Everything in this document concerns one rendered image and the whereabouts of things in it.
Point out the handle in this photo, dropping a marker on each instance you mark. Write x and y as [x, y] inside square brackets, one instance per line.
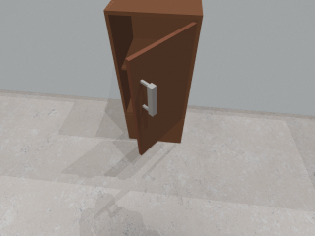
[151, 97]

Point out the cupboard door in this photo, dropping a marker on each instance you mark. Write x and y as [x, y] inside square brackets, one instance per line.
[165, 63]

